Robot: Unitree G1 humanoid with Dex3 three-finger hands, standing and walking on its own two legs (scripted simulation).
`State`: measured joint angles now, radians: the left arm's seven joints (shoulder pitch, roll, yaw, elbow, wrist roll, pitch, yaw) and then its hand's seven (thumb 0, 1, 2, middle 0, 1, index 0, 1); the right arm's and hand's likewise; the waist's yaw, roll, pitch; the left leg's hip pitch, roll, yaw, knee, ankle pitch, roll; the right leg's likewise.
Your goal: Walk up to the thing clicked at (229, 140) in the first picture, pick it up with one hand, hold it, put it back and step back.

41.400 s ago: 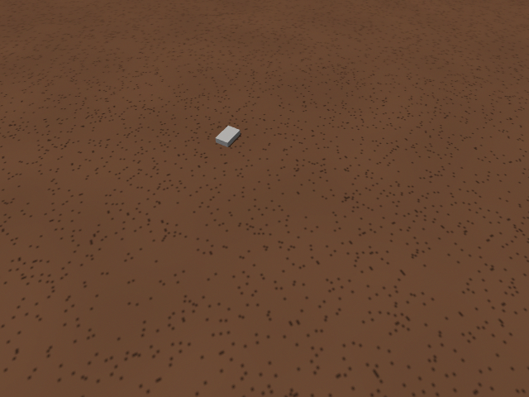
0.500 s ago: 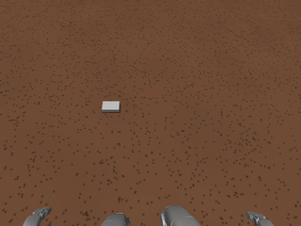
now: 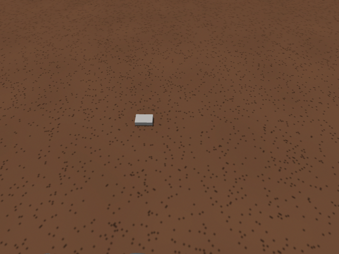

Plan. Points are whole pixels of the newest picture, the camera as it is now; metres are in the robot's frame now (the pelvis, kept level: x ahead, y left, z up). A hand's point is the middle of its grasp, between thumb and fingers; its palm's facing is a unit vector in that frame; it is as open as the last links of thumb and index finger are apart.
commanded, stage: step back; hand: left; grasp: from above
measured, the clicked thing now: (144, 119) +1.10 +0.25 -0.74
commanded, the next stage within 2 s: stand in 0.78 s
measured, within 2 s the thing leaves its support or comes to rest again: neither
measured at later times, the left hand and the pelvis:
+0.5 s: hand out of the picture +0.12 +0.24 -0.13, palm faces +0.01 -0.92 -0.39, open 7.4 cm; pelvis +0.05 -0.02 +0.00, yaw +0 degrees
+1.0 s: hand (80, 237) +0.17 +0.25 -0.14, palm faces -0.02 -0.94 -0.33, open 7.4 cm; pelvis +0.07 +0.00 +0.02, yaw -1 degrees
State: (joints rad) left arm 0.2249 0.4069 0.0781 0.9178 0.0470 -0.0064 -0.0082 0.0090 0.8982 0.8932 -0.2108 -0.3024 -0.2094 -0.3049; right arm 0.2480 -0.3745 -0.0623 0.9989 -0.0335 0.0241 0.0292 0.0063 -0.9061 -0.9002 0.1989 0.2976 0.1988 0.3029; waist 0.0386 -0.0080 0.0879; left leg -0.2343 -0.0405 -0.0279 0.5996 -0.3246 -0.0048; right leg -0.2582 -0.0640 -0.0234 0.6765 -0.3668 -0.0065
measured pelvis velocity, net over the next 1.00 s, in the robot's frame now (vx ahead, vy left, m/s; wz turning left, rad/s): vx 0.07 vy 0.00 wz -0.02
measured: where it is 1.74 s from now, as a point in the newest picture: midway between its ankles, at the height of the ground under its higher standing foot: outside the picture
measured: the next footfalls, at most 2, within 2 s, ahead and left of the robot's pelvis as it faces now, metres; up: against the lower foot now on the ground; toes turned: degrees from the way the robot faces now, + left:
right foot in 0.30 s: +0.11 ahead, -0.13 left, +0.00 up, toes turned -2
left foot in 0.60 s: +0.11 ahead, +0.13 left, +0.00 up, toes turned +0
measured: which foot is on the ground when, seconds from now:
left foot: down 0.00-0.32, up 0.34-0.58, down 0.60-1.00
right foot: down 0.00-0.02, up 0.04-0.28, down 0.30-1.00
